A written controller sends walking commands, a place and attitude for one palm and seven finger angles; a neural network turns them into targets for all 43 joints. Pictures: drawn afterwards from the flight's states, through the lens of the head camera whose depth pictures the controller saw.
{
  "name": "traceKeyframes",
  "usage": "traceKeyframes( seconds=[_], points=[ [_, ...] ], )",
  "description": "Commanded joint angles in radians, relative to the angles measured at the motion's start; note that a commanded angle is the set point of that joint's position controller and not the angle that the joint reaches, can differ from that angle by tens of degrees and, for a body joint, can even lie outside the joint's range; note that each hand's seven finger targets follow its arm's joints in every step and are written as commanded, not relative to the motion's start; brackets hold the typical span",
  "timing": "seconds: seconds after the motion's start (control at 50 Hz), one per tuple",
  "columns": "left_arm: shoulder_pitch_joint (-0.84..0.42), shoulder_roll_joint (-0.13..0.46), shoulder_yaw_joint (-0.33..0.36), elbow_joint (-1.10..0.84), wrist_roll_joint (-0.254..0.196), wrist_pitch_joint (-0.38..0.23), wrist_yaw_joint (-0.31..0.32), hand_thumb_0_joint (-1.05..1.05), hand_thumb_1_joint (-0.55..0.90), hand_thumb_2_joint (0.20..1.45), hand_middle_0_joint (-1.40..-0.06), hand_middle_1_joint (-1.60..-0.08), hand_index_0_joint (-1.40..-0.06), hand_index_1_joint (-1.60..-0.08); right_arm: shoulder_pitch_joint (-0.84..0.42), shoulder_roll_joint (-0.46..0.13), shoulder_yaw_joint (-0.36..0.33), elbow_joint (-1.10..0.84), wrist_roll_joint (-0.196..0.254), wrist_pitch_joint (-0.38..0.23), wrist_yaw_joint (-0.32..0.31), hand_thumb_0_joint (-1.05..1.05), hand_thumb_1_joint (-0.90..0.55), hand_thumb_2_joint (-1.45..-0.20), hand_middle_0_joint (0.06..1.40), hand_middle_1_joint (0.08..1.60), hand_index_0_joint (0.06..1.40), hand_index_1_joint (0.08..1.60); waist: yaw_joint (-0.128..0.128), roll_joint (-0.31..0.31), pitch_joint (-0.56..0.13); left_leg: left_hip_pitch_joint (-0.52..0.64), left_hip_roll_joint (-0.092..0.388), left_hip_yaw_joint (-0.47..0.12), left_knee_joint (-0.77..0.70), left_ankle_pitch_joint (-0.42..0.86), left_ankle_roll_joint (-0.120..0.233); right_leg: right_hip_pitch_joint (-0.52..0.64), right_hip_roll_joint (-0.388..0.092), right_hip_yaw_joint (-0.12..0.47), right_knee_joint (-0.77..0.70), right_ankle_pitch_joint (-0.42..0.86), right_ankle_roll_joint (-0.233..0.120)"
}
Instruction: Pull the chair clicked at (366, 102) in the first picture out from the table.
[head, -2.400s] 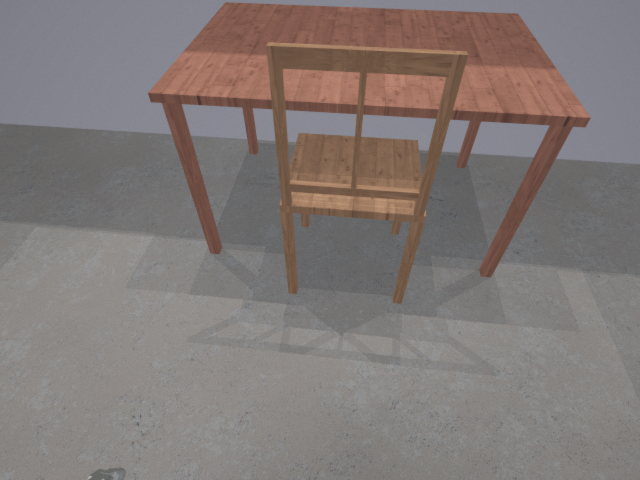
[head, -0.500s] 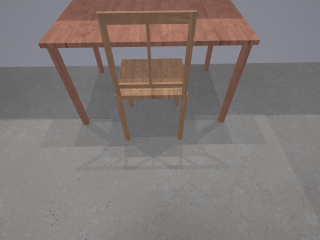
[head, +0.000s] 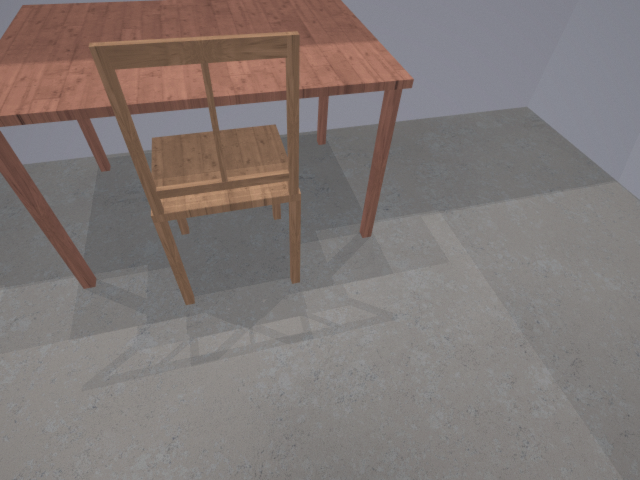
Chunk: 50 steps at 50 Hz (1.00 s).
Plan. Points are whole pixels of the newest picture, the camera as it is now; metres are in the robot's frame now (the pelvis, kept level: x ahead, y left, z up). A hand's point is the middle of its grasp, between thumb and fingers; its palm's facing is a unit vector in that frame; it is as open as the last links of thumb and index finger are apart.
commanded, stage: walk to a spot facing it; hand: left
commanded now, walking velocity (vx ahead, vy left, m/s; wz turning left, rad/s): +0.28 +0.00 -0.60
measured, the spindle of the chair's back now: (215, 128) +0.87 +0.33 -0.06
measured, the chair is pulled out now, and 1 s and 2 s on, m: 0.00 0.00 0.00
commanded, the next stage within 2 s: turn to face it in 0.44 s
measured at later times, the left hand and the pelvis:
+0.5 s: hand (312, 369) +0.33 +0.04 -0.17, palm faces -0.39 -0.90 -0.19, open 7.4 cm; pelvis +0.12 -0.08 -0.03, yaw -19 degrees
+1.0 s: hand (270, 385) +0.30 +0.11 -0.18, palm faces -0.13 -0.97 -0.19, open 7.4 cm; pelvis +0.23 -0.08 +0.00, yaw -12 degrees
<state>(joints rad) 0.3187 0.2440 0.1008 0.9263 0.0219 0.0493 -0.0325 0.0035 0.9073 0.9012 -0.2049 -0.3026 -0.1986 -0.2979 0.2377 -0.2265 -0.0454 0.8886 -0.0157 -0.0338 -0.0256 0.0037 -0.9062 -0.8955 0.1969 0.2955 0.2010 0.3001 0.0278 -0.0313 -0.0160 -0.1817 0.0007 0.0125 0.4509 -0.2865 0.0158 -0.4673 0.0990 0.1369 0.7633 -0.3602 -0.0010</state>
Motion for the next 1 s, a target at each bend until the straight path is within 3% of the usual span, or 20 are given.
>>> traceKeyframes(
  seconds=[0.0,0.04,0.14,0.26,0.3,0.34,0.36,0.38,0.4,0.42,0.44,0.48,0.54,0.64,0.72,0.74,0.78,0.8,0.9,0.98],
  points=[
    [-0.103,0.087,0.023,-0.12,0.018,-0.039,-0.029,0.0,0.9,0.9,-0.2,-0.3,-0.2,-0.3,0.031,-0.142,-0.021,-0.044,-0.008,-0.031,-0.009,0.0,-0.9,-0.9,0.2,0.3,0.2,0.3,-0.013,0.162,0.145,-0.004,0.327,-0.24,-0.341,-0.309,0.105,-0.324,-0.125,-0.08,0.408,0.102,0.022],
    [-0.103,0.055,0.009,-0.109,0.017,-0.035,-0.037,0.0,0.9,0.9,-0.2,-0.3,-0.2,-0.3,0.08,-0.121,-0.009,-0.021,-0.005,-0.045,-0.011,0.0,-0.9,-0.9,0.2,0.3,0.2,0.3,-0.015,0.168,0.142,0.039,0.272,-0.108,-0.301,-0.124,0.094,-0.351,-0.134,-0.104,0.479,0.17,0.027],
    [-0.246,0.022,-0.023,-0.138,0.015,-0.036,-0.044,0.0,0.9,0.9,-0.2,-0.3,-0.2,-0.3,0.25,-0.111,-0.001,0.051,-0.003,-0.06,-0.015,0.0,-0.9,-0.9,0.2,0.3,0.2,0.3,-0.071,0.147,0.155,0.227,0.306,-0.008,-0.235,0.266,0.127,-0.452,-0.184,-0.174,0.347,0.175,0.035],
    [-0.364,0.008,-0.04,-0.151,0.003,-0.045,-0.049,0.0,0.9,0.9,-0.2,-0.3,-0.2,-0.3,0.281,-0.132,-0.009,0.093,-0.017,-0.052,-0.009,0.0,-0.9,-0.9,0.2,0.3,0.2,0.3,-0.093,0.201,0.171,0.184,0.321,0.166,-0.162,0.509,0.088,-0.184,-0.149,-0.263,-0.006,0.153,-0.023],
    [-0.289,0.033,-0.032,-0.128,0.002,-0.053,-0.041,0.0,0.9,0.9,-0.2,-0.3,-0.2,-0.3,0.266,-0.155,-0.018,0.098,-0.014,-0.049,-0.007,0.0,-0.9,-0.9,0.2,0.3,0.2,0.3,-0.049,0.192,0.108,0.194,0.339,0.208,-0.03,0.762,0.075,-0.022,-0.105,-0.291,-0.07,0.1,-0.056],
    [-0.023,0.117,-0.005,-0.048,0.006,-0.081,-0.028,0.0,0.9,0.9,-0.2,-0.3,-0.2,-0.3,0.246,-0.166,-0.018,0.087,-0.003,-0.042,0.001,0.0,-0.9,-0.9,0.2,0.3,0.2,0.3,0.078,0.119,-0.069,0.022,0.296,0.256,0.367,0.717,0.0,0.458,-0.063,-0.304,-0.205,0.182,-0.094],
    [0.099,0.235,0.025,-0.018,0.002,-0.093,-0.011,0.0,0.9,0.9,-0.2,-0.3,-0.2,-0.3,0.298,-0.097,-0.006,0.069,0.015,-0.041,0.015,0.0,-0.9,-0.9,0.2,0.3,0.2,0.3,0.112,-0.083,-0.228,-0.289,0.199,0.257,0.698,0.056,-0.046,0.782,-0.336,0.044,-0.256,0.163,-0.185],
    [0.151,0.324,0.04,-0.01,-0.018,-0.093,0.006,0.0,0.9,0.9,-0.2,-0.3,-0.2,-0.3,0.257,-0.06,-0.005,0.02,0.022,-0.038,0.01,0.0,-0.9,-0.9,0.2,0.3,0.2,0.3,0.106,-0.174,-0.31,-0.483,0.104,0.135,1.048,-0.339,-0.06,0.805,-0.59,0.507,-0.401,0.271,-0.279],
    [0.103,0.308,0.039,-0.021,-0.026,-0.072,0.018,0.0,0.9,0.9,-0.2,-0.3,-0.2,-0.3,0.179,-0.083,-0.013,0.008,0.013,-0.04,0.001,0.0,-0.9,-0.9,0.2,0.3,0.2,0.3,0.095,-0.046,-0.205,-0.508,0.151,0.03,1.042,-0.248,-0.038,0.637,-0.54,0.4,-0.44,0.162,-0.287],
    [0.009,0.264,0.026,-0.047,-0.023,-0.071,0.02,0.0,0.9,0.9,-0.2,-0.3,-0.2,-0.3,0.147,-0.081,-0.016,0.005,0.01,-0.035,0.006,0.0,-0.9,-0.9,0.2,0.3,0.2,0.3,0.061,-0.08,-0.116,-0.476,0.18,0.014,1.028,-0.173,-0.041,0.429,-0.5,0.381,-0.499,-0.071,-0.259],
    [-0.075,0.201,0.006,-0.062,-0.018,-0.073,0.026,0.0,0.9,0.9,-0.2,-0.3,-0.2,-0.3,0.138,-0.086,-0.02,0.024,-0.002,-0.021,0.009,0.0,-0.9,-0.9,0.2,0.3,0.2,0.3,0.018,-0.064,-0.02,-0.434,0.2,0.004,0.965,-0.104,-0.041,0.259,-0.448,0.27,-0.528,-0.12,-0.225],
    [-0.161,0.144,-0.008,-0.069,-0.003,-0.082,0.038,0.0,0.9,0.9,-0.2,-0.3,-0.2,-0.3,0.231,-0.05,-0.015,0.07,-0.015,0.004,0.012,0.0,-0.9,-0.9,0.2,0.3,0.2,0.3,-0.065,-0.053,-0.017,-0.334,0.194,0.018,0.839,-0.056,-0.053,0.135,-0.368,0.097,-0.53,-0.023,-0.188],
    [-0.156,0.108,-0.017,-0.048,0.001,-0.088,0.039,0.0,0.9,0.9,-0.2,-0.3,-0.2,-0.3,0.274,-0.019,-0.012,0.099,-0.018,0.024,0.013,0.0,-0.9,-0.9,0.2,0.3,0.2,0.3,-0.093,-0.078,-0.024,-0.286,0.165,0.049,0.695,-0.004,-0.062,0.078,-0.312,-0.005,-0.544,0.063,-0.168],
    [-0.112,0.063,-0.03,0.001,0.0,-0.087,0.047,0.0,0.9,0.9,-0.2,-0.3,-0.2,-0.3,0.19,0.036,0.002,0.1,-0.007,0.024,0.016,0.0,-0.9,-0.9,0.2,0.3,0.2,0.3,-0.058,-0.057,0.024,-0.205,0.118,0.06,0.403,-0.011,-0.054,0.093,-0.33,-0.031,-0.571,0.047,-0.171],
    [-0.101,0.051,-0.033,0.022,-0.009,-0.071,0.057,0.0,0.9,0.9,-0.2,-0.3,-0.2,-0.3,0.2,0.041,0.01,0.125,-0.002,0.015,0.014,0.0,-0.9,-0.9,0.2,0.3,0.2,0.3,-0.059,-0.035,0.057,-0.033,0.08,0.063,0.121,0.071,-0.048,0.092,-0.32,-0.104,-0.475,-0.01,-0.114],
    [-0.081,0.033,-0.035,0.024,-0.011,-0.06,0.057,0.0,0.9,0.9,-0.2,-0.3,-0.2,-0.3,0.211,0.018,0.005,0.132,-0.002,0.014,0.015,0.0,-0.9,-0.9,0.2,0.3,0.2,0.3,-0.056,0.023,0.072,0.008,0.097,0.012,0.051,0.097,-0.039,0.062,-0.289,-0.137,-0.386,-0.037,-0.078],
    [-0.037,-0.022,-0.037,0.001,-0.016,-0.045,0.049,0.0,0.9,0.9,-0.2,-0.3,-0.2,-0.3,0.211,-0.116,-0.018,0.096,-0.014,0.021,0.011,0.0,-0.9,-0.9,0.2,0.3,0.2,0.3,-0.041,0.315,0.108,-0.082,0.354,-0.387,-0.171,0.102,0.114,0.015,-0.136,-0.264,-0.082,-0.126,0.021],
    [-0.073,-0.003,-0.033,-0.007,-0.007,-0.046,0.052,0.0,0.9,0.9,-0.2,-0.3,-0.2,-0.3,0.183,-0.117,-0.019,0.09,-0.019,0.025,0.005,0.0,-0.9,-0.9,0.2,0.3,0.2,0.3,-0.053,0.301,0.1,-0.131,0.358,-0.487,-0.254,0.036,0.169,0.01,-0.112,-0.226,0.085,-0.211,0.024],
    [-0.058,0.024,-0.01,0.021,-0.003,-0.044,0.047,0.0,0.9,0.9,-0.2,-0.3,-0.2,-0.3,0.073,-0.1,-0.022,0.061,-0.004,0.016,-0.004,0.0,-0.9,-0.9,0.2,0.3,0.2,0.3,-0.024,0.139,0.003,-0.034,0.237,-0.284,-0.204,0.2,0.146,-0.059,-0.165,-0.137,0.312,-0.018,0.05],
    [-0.081,0.023,-0.009,0.007,-0.007,-0.034,0.054,0.0,0.9,0.9,-0.2,-0.3,-0.2,-0.3,0.087,-0.122,-0.041,0.061,-0.002,0.028,-0.002,0.0,-0.9,-0.9,0.2,0.3,0.2,0.3,-0.051,0.132,-0.019,0.018,0.224,-0.306,-0.182,0.212,0.16,-0.047,-0.157,-0.146,0.205,-0.049,0.07]
  ],
)
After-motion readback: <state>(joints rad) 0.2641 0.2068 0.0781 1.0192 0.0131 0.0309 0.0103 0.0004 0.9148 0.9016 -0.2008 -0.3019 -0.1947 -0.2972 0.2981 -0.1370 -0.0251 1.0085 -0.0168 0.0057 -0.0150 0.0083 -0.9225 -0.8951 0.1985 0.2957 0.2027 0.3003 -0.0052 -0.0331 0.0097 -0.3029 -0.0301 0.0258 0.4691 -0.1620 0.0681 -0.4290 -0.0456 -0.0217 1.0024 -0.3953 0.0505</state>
